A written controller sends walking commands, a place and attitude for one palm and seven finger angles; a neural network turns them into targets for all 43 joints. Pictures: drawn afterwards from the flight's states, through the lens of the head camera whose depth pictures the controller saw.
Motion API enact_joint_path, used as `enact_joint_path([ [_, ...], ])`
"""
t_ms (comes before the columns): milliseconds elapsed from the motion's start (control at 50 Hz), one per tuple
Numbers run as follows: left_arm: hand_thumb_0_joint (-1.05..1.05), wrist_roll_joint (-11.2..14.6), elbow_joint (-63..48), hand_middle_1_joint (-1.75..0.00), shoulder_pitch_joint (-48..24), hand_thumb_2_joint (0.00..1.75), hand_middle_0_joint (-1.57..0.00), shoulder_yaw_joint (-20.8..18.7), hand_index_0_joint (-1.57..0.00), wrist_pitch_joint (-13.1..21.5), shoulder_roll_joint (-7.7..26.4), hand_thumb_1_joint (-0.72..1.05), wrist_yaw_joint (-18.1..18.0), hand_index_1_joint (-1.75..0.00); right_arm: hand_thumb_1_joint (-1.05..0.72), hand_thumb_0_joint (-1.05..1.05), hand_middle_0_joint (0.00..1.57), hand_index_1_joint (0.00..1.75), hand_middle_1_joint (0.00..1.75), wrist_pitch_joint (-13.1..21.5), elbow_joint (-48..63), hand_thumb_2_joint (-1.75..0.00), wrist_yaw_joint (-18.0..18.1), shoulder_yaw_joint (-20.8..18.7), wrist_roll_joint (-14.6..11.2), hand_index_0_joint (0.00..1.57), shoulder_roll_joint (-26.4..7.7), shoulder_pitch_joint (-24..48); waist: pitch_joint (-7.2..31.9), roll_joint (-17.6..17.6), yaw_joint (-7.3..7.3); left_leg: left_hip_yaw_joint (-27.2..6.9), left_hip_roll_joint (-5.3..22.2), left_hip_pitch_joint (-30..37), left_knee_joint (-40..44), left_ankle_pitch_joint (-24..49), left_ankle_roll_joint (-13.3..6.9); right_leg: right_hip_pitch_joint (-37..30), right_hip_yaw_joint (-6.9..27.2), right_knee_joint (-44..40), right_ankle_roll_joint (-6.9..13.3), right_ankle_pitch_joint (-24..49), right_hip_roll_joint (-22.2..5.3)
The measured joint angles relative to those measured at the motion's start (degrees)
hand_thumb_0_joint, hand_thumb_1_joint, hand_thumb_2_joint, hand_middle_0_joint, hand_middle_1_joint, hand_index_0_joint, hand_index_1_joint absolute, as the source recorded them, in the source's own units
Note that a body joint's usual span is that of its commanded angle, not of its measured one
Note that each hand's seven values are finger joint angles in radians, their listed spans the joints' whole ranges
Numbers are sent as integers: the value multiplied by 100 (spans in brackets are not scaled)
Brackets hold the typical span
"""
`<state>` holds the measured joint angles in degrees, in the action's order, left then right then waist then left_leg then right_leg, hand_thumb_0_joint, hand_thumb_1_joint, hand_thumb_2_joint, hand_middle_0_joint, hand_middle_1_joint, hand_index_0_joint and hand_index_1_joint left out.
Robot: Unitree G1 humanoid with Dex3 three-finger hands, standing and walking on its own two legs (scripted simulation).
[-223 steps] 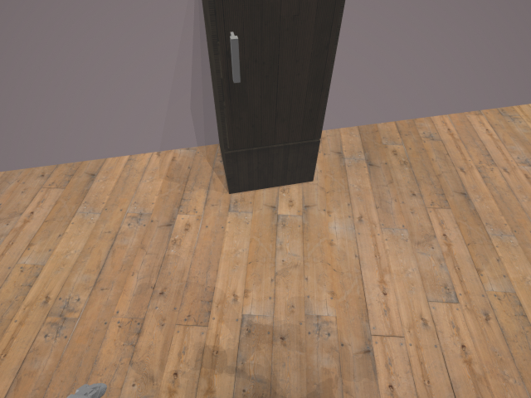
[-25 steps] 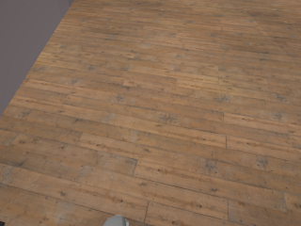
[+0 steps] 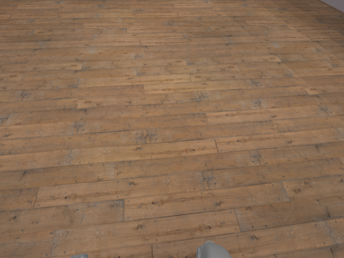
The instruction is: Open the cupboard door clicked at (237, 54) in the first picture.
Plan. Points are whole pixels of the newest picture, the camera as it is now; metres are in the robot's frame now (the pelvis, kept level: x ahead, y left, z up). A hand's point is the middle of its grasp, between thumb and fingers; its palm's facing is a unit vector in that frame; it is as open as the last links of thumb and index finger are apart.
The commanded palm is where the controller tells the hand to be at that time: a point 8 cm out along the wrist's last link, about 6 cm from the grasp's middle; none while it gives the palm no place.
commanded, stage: turn to face it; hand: left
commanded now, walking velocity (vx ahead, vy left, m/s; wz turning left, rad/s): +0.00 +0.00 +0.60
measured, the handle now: out of the picture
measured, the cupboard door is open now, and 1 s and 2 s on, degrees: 0 0 0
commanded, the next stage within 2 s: none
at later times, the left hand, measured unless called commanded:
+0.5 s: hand out of the picture +0.13 +0.18 -0.19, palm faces +0.20 -0.97 -0.14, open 7.4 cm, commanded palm none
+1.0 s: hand out of the picture +0.04 +0.17 -0.15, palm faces +0.48 -0.82 -0.30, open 7.4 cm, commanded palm none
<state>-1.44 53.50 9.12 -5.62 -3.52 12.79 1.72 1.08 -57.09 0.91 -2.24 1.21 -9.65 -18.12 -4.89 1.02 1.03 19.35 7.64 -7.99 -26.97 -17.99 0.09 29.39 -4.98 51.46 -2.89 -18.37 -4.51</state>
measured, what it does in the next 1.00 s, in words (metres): steps on the spot, turning left: right foot, then left foot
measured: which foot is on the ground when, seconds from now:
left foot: down 0.00-0.10, up 0.12-0.44, down 0.46-0.94, up 0.96-1.00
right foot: up 0.00-0.08, down 0.10-0.46, up 0.48-0.92, down 0.94-1.00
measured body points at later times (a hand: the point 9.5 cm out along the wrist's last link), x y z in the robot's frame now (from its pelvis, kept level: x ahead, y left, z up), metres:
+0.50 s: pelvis +0.04 +0.00 -0.02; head +0.07 +0.03 +0.42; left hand +0.11 +0.23 -0.18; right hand +0.12 -0.24 -0.16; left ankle +0.05 +0.09 -0.74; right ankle +0.06 -0.13 -0.73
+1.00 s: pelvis +0.05 -0.06 -0.01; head +0.09 -0.07 +0.44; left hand +0.02 +0.21 -0.13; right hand +0.25 -0.26 -0.16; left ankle +0.03 +0.07 -0.71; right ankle +0.10 -0.16 -0.74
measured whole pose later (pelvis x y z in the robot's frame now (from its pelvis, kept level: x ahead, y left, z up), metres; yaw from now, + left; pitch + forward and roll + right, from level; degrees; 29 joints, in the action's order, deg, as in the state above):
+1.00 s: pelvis +0.05 -0.06 -0.01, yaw +29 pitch +1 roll +0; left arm -1.0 49.7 10.6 -2.4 -1.0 11.3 -1.2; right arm -4.0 -52.0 -1.2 -5.6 1.1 -16.1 -10.8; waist -2.5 -3.3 0.8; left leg -5.0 -3.5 -28.3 -48.4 -22.9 1.3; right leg 16.1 -3.9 33.2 0.2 -17.8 -2.6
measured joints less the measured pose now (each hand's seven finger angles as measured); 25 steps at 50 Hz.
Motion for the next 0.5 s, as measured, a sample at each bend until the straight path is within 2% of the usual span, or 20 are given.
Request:
enact_joint_path([
  [60, 1, -19, -73, -29, -240, 90, -20, 60, -19, 68, -54, 92, -34, -30, -91, 1, 21, 30, 30, -41, -81, -90, -21, -71, 14, 20, -68, -107, -62, -101, 174, 155, 142, 11, -356, -296, 126, -401, -101, -899, 109, 22, 71],
  [80, 1, -28, -99, -29, -306, 90, -20, 96, -19, 133, -66, 92, -52, -30, -90, 1, 21, 30, 30, -48, -116, -90, -28, -83, 5, 20, -88, -175, -53, -133, 221, 161, 197, -26, -552, -428, 182, -629, -133, -1350, 153, 290, 113],
  [100, 1, -45, -124, -29, -361, 90, -20, 141, -19, 234, -56, 91, -77, -30, -90, 1, 21, 30, 30, -57, -155, -90, -39, -84, -20, 20, -89, -268, -8, -111, 258, 118, 228, -153, -883, -563, 223, -828, -146, -1705, 314, 671, 101],
  [140, 1, -12, -63, -29, -544, 90, -20, 240, -20, 433, -175, 91, -160, -30, -90, 1, 20, 30, 30, -161, -283, -90, -16, -67, -77, 20, -162, -251, -56, -301, 319, -533, 225, -592, -1863, -1142, 252, -823, -253, -1480, 507, 414, 179],
  [180, 1, 14, 1, -29, -638, 90, -20, 353, -20, 511, -300, 91, -215, -30, -91, 1, 20, 30, 30, -272, -394, -90, 20, -45, -101, 20, -175, -215, -30, -390, 352, -1122, 44, -929, -2540, -1420, 248, -974, -350, -1486, 520, 194, 193],
  [240, 1, 17, 69, -30, -698, 90, -20, 459, -20, 469, -455, 91, -275, -30, -91, 1, 20, 30, 29, -358, -455, -90, 15, -17, -101, 20, -101, -138, 74, -360, 355, -1450, -118, -1262, -2921, -1243, 276, -1248, -487, -1751, 467, 208, 146],
  [340, 1, 2, 79, -30, -665, 90, -21, 484, -20, 347, -598, 91, -301, -30, -91, 1, 20, 30, 29, -396, -276, -90, -85, -23, -79, 20, 59, 43, 157, -183, 314, -1362, -206, -1561, -2795, -899, 306, -1473, -805, -1971, 414, 235, -27],
  [400, 1, -11, 62, -30, -557, 90, -21, 429, -20, 312, -567, 91, -309, -30, -91, 1, 20, 30, 30, -379, -105, -90, -142, -42, -69, 20, 100, 183, 136, -44, 228, -1211, -246, -1488, -2219, -715, 300, -1469, -994, -1856, 333, 151, -169],
  [440, 1, 11, 47, -30, -438, 90, -21, 369, -20, 272, -496, 91, -308, -30, -90, 0, 20, 30, 30, -339, 34, -90, -170, -60, -52, 20, 77, 246, 127, 21, 180, -1118, -274, -1300, -1553, -260, 270, -1397, -1127, -1601, 251, 3, -283],
  [460, 1, 29, 29, -30, -352, 90, -21, 336, -20, 239, -462, 91, -302, -30, -90, 0, 20, 30, 30, -304, 120, -90, -185, -74, -41, 20, 30, 247, 160, 5, 156, -1142, -291, -1215, -1214, -34, 129, -1298, -1191, -1384, 202, -116, -330],
  [480, 1, 53, 23, -30, -285, 90, -21, 284, -20, 188, -390, 91, -299, -30, -90, 0, 20, 30, 30, -272, 169, -90, -186, -96, -20, 20, 22, 297, 166, 65, 141, -1158, -359, -1311, -1287, -70, -65, -1117, -1090, -1029, 103, -492, -377],
  [500, 1, 54, 25, -30, -222, 90, -21, 233, -20, 124, -305, 91, -304, -30, -90, 0, 20, 30, 30, -243, 217, -90, -177, -103, 1, 20, 19, 358, 147, 119, 123, -1167, -415, -1389, -1380, -130, -207, -879, -824, -514, 44, -893, -336],
])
